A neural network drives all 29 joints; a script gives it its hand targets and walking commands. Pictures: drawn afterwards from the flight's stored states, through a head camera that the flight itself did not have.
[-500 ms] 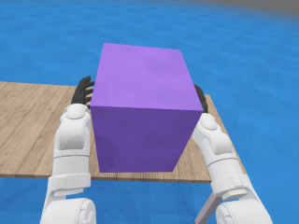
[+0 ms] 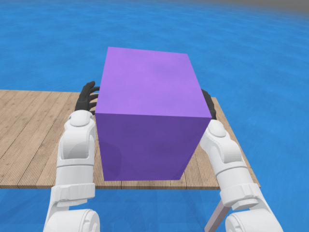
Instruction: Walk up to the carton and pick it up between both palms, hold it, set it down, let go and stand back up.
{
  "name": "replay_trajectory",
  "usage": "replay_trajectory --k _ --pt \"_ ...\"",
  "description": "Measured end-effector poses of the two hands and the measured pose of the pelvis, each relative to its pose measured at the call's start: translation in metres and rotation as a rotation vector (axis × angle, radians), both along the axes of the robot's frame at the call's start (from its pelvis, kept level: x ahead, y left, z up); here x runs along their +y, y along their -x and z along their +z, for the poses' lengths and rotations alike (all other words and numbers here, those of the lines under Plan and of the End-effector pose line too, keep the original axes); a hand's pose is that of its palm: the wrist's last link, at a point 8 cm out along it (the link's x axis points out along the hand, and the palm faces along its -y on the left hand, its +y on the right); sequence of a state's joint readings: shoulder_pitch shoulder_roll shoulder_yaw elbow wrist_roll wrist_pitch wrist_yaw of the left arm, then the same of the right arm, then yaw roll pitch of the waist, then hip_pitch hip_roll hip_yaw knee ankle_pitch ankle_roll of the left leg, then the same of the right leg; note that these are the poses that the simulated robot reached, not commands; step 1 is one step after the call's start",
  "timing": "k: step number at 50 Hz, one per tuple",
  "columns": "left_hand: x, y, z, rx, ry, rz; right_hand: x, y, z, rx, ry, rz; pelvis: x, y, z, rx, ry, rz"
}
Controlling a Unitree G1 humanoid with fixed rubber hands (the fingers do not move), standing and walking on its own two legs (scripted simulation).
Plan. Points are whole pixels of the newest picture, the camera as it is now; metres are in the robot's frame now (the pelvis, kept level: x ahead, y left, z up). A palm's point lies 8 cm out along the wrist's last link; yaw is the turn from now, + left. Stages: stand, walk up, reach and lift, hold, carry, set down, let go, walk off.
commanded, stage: hold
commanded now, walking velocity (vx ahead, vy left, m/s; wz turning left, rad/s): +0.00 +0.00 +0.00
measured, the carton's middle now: (145, 117) +0.39 +0.01 +0.15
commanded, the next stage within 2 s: none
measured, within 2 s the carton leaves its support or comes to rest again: neither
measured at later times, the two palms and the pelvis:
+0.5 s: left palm (84, 113) +0.35 +0.16 +0.19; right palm (206, 119) +0.35 -0.14 +0.17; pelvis +0.00 +0.00 +0.00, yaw +0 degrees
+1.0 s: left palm (82, 113) +0.35 +0.17 +0.19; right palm (206, 117) +0.35 -0.14 +0.18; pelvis +0.00 +0.00 +0.00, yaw +0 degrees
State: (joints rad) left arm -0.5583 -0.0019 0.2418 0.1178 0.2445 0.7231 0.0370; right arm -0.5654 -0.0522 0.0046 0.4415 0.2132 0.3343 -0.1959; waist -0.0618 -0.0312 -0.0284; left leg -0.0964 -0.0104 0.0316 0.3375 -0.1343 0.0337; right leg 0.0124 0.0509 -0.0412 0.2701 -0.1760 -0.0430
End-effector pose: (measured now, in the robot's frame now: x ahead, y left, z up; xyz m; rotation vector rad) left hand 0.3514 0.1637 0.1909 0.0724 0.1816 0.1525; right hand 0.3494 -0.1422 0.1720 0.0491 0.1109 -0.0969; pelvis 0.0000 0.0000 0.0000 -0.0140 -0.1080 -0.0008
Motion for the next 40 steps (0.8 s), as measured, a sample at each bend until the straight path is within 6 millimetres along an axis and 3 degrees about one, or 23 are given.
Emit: replay_trajectory --k 11,26,40 --pt "0.0053 -0.0014 -0.0002 0.001 0.022 0.008 0.0043 -0.0051 0.0092 0.001 0.022 0.009 -0.0046 -0.0002 0.0002 -0.006 -0.002 0.009" --pt "0.0008 -0.0011 -0.0036 0.003 0.01 -0.008 0.0004 0.0003 0.0002 0.002 0.005 -0.007 -0.0012 -0.001 -0.0002 0.002 0.0 0.005" --pt "0.0048 0.0028 0.0005 -0.002 0.015 0.01 0.004 -0.001 0.0053 -0.004 0.015 0.009 -0.0015 0.0004 0.0 -0.01 -0.002 0.003"
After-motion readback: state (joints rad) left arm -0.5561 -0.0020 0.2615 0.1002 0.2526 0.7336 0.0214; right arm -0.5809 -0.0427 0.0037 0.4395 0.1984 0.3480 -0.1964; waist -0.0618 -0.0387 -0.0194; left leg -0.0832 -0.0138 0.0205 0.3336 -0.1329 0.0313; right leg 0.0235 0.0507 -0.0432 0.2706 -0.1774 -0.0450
